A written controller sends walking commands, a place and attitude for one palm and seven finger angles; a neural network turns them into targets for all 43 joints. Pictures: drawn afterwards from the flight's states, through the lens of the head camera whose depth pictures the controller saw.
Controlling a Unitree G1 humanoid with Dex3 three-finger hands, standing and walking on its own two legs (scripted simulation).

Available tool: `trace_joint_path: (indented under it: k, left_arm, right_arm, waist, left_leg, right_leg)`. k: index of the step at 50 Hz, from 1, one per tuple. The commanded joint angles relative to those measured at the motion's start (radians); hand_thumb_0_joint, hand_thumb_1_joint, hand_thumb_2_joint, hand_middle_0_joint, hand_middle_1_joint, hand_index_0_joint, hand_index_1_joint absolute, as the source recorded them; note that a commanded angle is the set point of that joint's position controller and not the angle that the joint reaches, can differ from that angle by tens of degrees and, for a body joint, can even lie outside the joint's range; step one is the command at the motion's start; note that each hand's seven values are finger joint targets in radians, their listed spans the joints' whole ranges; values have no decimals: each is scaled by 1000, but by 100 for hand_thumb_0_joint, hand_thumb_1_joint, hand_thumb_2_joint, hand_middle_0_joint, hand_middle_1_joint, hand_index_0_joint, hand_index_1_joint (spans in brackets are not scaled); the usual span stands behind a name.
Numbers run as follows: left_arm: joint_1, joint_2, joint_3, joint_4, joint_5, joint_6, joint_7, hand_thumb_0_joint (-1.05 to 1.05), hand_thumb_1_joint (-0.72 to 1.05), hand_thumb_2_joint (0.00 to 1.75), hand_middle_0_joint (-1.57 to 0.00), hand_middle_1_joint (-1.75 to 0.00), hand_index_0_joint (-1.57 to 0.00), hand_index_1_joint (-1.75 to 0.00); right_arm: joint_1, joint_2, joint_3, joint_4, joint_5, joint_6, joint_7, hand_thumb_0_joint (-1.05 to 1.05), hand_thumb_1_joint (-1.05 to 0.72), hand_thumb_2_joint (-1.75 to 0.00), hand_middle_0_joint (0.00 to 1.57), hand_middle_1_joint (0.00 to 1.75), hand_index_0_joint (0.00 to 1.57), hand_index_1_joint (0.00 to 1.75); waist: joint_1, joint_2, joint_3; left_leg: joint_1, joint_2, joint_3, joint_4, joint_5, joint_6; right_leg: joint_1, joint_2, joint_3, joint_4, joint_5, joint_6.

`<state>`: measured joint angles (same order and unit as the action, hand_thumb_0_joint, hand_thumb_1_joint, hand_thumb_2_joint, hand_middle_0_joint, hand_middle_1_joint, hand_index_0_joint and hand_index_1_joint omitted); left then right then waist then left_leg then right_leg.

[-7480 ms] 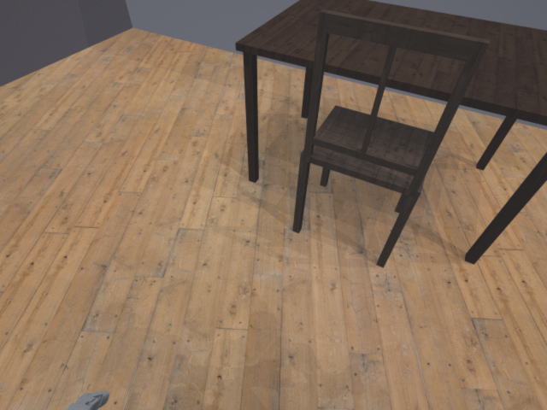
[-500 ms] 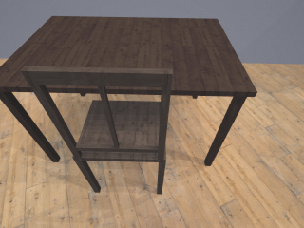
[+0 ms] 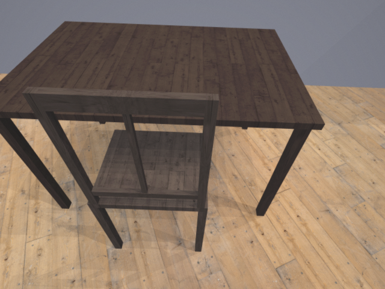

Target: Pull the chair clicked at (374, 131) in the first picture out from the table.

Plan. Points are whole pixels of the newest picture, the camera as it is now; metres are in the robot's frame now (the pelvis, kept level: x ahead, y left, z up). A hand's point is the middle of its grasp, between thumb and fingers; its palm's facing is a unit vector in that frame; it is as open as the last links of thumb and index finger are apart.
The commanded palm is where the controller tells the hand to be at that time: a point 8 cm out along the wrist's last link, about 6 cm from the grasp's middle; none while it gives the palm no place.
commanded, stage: look again from close up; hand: left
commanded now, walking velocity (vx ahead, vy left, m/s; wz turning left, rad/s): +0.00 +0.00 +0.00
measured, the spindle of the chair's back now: (137, 158) +0.46 +0.19 -0.04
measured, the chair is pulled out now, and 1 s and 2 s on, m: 0.00 0.00 0.00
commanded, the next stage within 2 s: none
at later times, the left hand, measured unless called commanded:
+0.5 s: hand out of the picture -0.02 +0.16 -0.18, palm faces +0.04 -0.99 -0.16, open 7.4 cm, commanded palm none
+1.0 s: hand out of the picture -0.03 +0.15 -0.18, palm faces +0.05 -0.99 -0.15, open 7.4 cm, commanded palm none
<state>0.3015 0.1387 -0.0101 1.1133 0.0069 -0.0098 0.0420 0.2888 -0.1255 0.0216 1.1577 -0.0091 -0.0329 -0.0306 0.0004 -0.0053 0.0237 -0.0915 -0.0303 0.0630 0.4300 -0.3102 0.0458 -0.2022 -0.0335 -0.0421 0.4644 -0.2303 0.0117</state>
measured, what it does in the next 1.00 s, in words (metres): stands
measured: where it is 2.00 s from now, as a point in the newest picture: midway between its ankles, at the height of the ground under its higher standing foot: outside the picture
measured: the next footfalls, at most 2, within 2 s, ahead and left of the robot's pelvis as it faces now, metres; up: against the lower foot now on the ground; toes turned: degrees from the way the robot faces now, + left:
none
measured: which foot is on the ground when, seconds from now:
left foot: down 0.00-1.00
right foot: down 0.00-1.00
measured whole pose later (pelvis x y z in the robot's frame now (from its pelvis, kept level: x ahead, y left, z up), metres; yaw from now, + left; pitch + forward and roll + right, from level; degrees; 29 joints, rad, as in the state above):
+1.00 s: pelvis +0.00 +0.00 +0.00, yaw +0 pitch -2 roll +0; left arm 0.33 0.11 -0.01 1.12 0.01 -0.01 0.04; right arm 0.32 -0.10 0.02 1.17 0.00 -0.04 -0.04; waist 0.00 -0.01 0.02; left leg -0.08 -0.03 0.07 0.41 -0.29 0.05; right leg -0.20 -0.03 -0.04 0.45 -0.21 0.01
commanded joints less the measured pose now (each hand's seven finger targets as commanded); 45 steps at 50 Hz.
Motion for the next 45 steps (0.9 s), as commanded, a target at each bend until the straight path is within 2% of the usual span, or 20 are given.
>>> trace_joint_path:
  k: [1, 3, 10, 11, 15, 17, 19, 24, 26, 29, 32, 34, 38, 40, 41, 45]
  left_arm:
    - [68, 84, 11, -29, 1, -18, 4, 0, 90, 90, -20, -30, -20, -30]
    - [67, 82, 12, -29, 1, -18, 5, 0, 90, 90, -20, -30, -20, -30]
    - [70, 79, 14, -29, 2, -17, 5, 0, 90, 90, -20, -30, -20, -30]
    - [69, 82, 12, -29, 0, -14, 4, 0, 90, 90, -20, -30, -20, -30]
    - [77, 75, 13, -25, 2, -16, 5, 0, 90, 90, -20, -30, -20, -30]
    - [74, 73, 13, -26, 2, -14, 4, 0, 90, 90, -20, -30, -20, -30]
    - [80, 72, 13, -25, 2, -15, 5, 0, 90, 90, -20, -30, -20, -30]
    - [87, 65, 11, -22, 3, -14, 5, 0, 90, 90, -20, -30, -20, -30]
    - [87, 66, 10, -22, 2, -12, 4, 0, 90, 90, -20, -30, -20, -30]
    - [97, 61, 11, -21, 3, -13, 4, 0, 90, 90, -20, -30, -20, -30]
    - [97, 58, 11, -22, 3, -12, 4, 0, 90, 90, -20, -30, -20, -30]
    - [105, 54, 11, -18, 3, -14, 4, 0, 90, 90, -20, -30, -20, -30]
    - [107, 54, 11, -19, 3, -14, 5, 0, 90, 90, -20, -30, -20, -30]
    - [109, 52, 12, -16, 3, -15, 6, 0, 90, 90, -20, -30, -20, -30]
    - [103, 52, 11, -17, 2, -12, 5, 0, 90, 90, -20, -30, -20, -30]
    - [114, 47, 12, -14, 3, -15, 6, 0, 90, 90, -20, -30, -20, -30]
  right_arm:
    - [70, -92, -18, -18, 4, -11, -7, 0, -90, -90, 20, 30, 20, 30]
    - [69, -94, -18, -15, 4, -11, -8, 0, -90, -90, 20, 30, 20, 30]
    - [73, -92, -17, -8, 4, -13, -8, 0, -90, -90, 20, 30, 20, 30]
    - [70, -90, -17, -10, 5, -11, -9, 0, -90, -90, 20, 30, 20, 30]
    - [75, -90, -17, -8, 5, -12, -8, 0, -90, -90, 20, 30, 20, 30]
    - [77, -90, -17, -7, 5, -11, -9, 0, -90, -90, 20, 30, 20, 30]
    - [82, -87, -16, -6, 5, -13, -9, 0, -90, -90, 20, 30, 20, 30]
    - [85, -81, -16, -4, 6, -11, -8, 0, -90, -90, 20, 30, 20, 30]
    - [87, -79, -16, -4, 7, -9, -9, 0, -90, -90, 20, 30, 20, 30]
    - [90, -75, -16, -4, 6, -9, -7, 0, -90, -90, 20, 30, 20, 30]
    - [93, -73, -16, -4, 6, -9, -8, 0, -90, -90, 20, 30, 20, 30]
    - [97, -73, -15, -3, 6, -11, -9, 0, -90, -90, 20, 30, 20, 30]
    - [103, -70, -16, -2, 7, -13, -10, 0, -90, -90, 20, 30, 20, 30]
    - [107, -70, -16, -1, 7, -15, -11, 0, -90, -90, 20, 30, 20, 30]
    - [106, -68, -16, -1, 7, -12, -11, 0, -90, -90, 20, 30, 20, 30]
    - [108, -65, -15, 0, 7, -14, -12, 0, -90, -90, 20, 30, 20, 30]
  waist:
    - [3, 7, 53]
    - [2, -10, 55]
    - [4, 16, 45]
    - [6, 22, 63]
    - [5, 0, 56]
    - [5, 6, 73]
    - [5, 9, 59]
    - [5, 2, 72]
    - [5, 22, 84]
    - [7, 2, 83]
    - [8, 9, 92]
    - [7, -5, 75]
    - [7, 20, 66]
    - [6, 9, 52]
    - [7, 13, 73]
    - [7, 3, 65]
  left_leg:
    - [-96, 128, -110, -101, 235, -2]
    - [-95, 127, -112, -98, 235, -3]
    - [-88, 128, -115, -107, 244, -2]
    - [-94, 128, -115, -115, 233, -1]
    - [-83, 129, -113, -111, 233, -2]
    - [-97, 128, -117, -117, 220, -2]
    - [-87, 128, -117, -114, 234, -1]
    - [-95, 127, -120, -124, 195, 0]
    - [-102, 128, -119, -135, 177, 0]
    - [-106, 125, -121, -133, 156, 0]
    - [-116, 124, -120, -135, 153, 0]
    - [-101, 125, -123, -130, 175, 1]
    - [-97, 126, -121, -127, 202, 0]
    - [-84, 129, -118, -122, 231, 1]
    - [-98, 130, -121, -130, 215, 2]
    - [-86, 129, -119, -122, 224, 1]
  right_leg:
    - [35, -80, 83, -49, 220, -50]
    - [36, -84, 85, -48, 225, -51]
    - [45, -81, 83, -53, 207, -49]
    - [38, -76, 79, -58, 190, -48]
    - [34, -81, 79, -59, 196, -48]
    - [30, -77, 79, -62, 181, -47]
    - [38, -78, 82, -60, 192, -48]
    - [27, -76, 82, -71, 161, -47]
    - [20, -71, 80, -76, 138, -47]
    - [17, -73, 83, -79, 128, -46]
    - [14, -71, 82, -81, 125, -46]
    - [17, -73, 84, -75, 143, -46]
    - [24, -72, 81, -68, 158, -47]
    - [29, -72, 79, -62, 180, -47]
    - [24, -68, 76, -67, 160, -46]
    - [21, -72, 80, -66, 174, -47]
